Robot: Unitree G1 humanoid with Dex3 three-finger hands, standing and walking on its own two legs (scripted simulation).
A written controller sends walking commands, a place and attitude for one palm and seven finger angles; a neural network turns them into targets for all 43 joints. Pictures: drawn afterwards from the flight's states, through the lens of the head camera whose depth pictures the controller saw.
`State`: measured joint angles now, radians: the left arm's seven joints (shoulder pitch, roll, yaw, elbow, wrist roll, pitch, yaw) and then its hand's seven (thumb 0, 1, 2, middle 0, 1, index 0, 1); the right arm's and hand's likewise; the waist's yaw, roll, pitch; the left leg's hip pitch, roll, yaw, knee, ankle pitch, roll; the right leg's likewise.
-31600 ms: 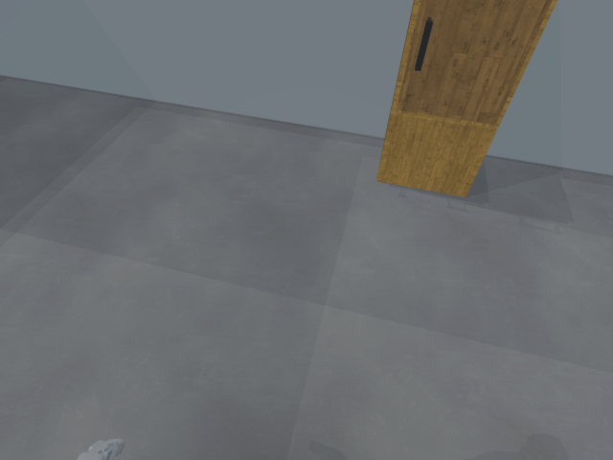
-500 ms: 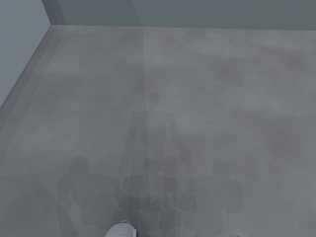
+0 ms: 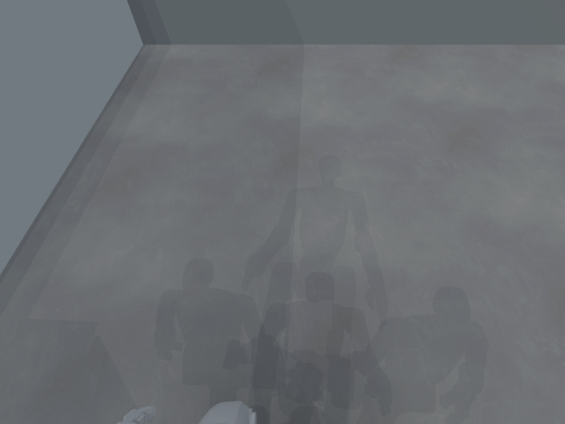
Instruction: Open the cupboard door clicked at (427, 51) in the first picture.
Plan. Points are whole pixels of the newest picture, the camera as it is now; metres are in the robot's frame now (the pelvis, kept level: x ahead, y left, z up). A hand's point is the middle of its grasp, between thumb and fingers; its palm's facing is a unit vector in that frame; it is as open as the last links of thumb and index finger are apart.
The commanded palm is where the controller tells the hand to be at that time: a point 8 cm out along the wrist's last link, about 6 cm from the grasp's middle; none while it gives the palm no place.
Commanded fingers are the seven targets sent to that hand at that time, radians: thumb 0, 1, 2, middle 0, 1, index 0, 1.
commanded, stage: turn to face it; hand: left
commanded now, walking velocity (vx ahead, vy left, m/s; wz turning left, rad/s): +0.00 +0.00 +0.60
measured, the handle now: out of the picture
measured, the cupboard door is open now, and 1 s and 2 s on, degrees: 45 45 45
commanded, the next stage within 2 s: none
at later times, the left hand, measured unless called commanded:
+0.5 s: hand out of the picture +0.07 +0.25 -0.17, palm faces +0.33 -0.91 -0.26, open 7.4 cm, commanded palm none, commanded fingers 0.00 0.90 0.90 -0.20 -0.30 -0.20 -0.30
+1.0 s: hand out of the picture +0.05 +0.15 -0.15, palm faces +0.57 -0.78 -0.26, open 7.3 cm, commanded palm none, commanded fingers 0.00 0.90 0.90 -0.20 -0.30 -0.20 -0.30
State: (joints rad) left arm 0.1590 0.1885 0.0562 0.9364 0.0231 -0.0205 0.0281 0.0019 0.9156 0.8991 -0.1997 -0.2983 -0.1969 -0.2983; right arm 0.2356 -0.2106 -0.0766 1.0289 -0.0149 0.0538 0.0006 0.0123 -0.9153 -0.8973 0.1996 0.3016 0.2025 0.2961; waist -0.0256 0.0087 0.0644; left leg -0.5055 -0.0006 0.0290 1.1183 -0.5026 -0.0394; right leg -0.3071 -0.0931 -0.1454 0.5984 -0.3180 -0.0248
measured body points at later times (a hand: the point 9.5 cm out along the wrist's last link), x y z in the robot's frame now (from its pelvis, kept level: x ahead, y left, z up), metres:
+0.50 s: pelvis +0.06 +0.01 +0.00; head +0.11 +0.05 +0.45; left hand +0.05 +0.29 -0.15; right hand +0.25 -0.20 -0.12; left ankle +0.06 +0.11 -0.73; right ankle +0.08 -0.15 -0.66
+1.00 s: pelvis +0.11 -0.04 +0.01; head +0.16 -0.02 +0.45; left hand +0.02 +0.19 -0.13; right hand +0.33 -0.21 -0.14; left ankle +0.01 +0.08 -0.67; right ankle +0.13 -0.13 -0.73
